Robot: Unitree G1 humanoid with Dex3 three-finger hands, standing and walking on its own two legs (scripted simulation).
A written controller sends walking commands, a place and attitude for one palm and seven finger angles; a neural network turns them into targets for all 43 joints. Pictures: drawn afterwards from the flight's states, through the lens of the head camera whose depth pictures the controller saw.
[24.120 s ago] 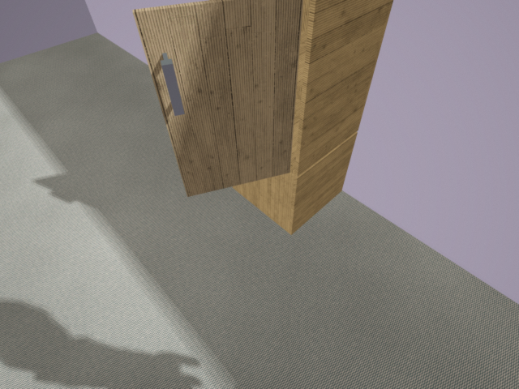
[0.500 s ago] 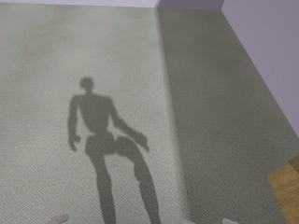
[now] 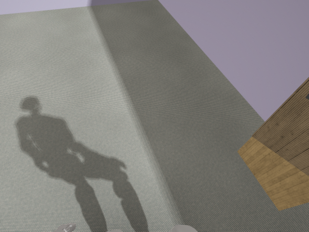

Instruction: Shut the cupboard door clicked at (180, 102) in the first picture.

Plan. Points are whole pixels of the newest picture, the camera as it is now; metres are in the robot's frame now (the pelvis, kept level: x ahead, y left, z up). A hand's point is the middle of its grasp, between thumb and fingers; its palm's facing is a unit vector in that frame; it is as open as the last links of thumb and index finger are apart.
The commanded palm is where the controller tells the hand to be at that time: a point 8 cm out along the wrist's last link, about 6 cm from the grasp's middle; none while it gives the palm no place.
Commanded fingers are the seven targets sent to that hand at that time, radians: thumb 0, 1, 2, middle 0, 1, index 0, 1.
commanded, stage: turn to face it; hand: left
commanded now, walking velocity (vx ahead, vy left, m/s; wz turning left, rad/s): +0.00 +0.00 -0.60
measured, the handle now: out of the picture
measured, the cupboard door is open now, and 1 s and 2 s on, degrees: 24 24 24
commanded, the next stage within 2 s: take the last steps up to it in 1.12 s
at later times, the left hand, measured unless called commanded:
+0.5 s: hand (100, 225) +0.15 +0.15 -0.15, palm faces -0.27 -0.93 -0.24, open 7.4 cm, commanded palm none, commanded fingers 0.00 0.90 0.90 -0.20 -0.30 -0.20 -0.30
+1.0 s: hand (128, 189) +0.26 +0.09 -0.15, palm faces -0.55 -0.79 -0.27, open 7.4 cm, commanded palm none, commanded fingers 0.00 0.90 0.90 -0.20 -0.30 -0.20 -0.30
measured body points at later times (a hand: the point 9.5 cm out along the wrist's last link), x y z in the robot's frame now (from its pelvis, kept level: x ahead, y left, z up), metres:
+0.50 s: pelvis +0.03 -0.02 +0.01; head +0.07 -0.04 +0.45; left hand +0.17 +0.20 -0.14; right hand +0.05 -0.30 -0.13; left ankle +0.07 +0.10 -0.69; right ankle -0.01 -0.13 -0.73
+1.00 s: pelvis +0.04 -0.03 +0.00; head +0.07 -0.05 +0.44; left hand +0.28 +0.13 -0.13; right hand -0.09 -0.25 -0.15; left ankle +0.10 +0.09 -0.73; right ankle -0.04 -0.12 -0.74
